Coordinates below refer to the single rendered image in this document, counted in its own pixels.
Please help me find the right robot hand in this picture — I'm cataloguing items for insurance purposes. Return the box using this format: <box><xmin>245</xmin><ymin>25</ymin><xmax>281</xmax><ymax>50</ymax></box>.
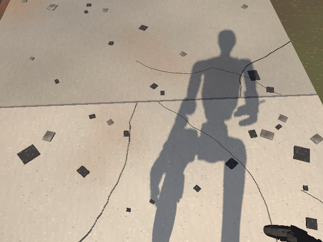
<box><xmin>263</xmin><ymin>225</ymin><xmax>322</xmax><ymax>242</ymax></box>

